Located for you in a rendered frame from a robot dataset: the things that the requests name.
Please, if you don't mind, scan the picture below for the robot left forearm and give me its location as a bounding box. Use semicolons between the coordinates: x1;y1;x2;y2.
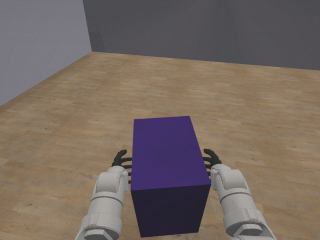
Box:
75;165;129;240

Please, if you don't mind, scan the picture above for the robot right hand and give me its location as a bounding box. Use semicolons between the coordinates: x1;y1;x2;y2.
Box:
203;148;222;183

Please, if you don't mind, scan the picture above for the robot right forearm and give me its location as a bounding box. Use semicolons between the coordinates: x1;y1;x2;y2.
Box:
210;164;277;240

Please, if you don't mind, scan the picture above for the robot left hand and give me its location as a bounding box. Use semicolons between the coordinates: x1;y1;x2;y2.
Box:
111;149;132;184

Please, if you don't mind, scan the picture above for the carton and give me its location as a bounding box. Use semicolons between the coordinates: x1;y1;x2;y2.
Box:
130;116;211;238

